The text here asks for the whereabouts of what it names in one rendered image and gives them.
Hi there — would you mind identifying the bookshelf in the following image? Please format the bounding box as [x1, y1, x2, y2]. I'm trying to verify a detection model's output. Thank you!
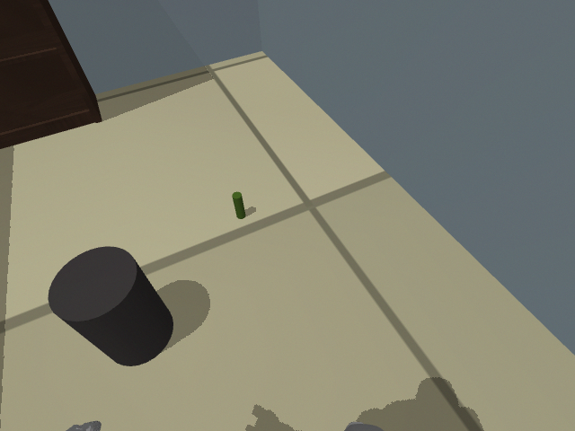
[0, 0, 102, 149]

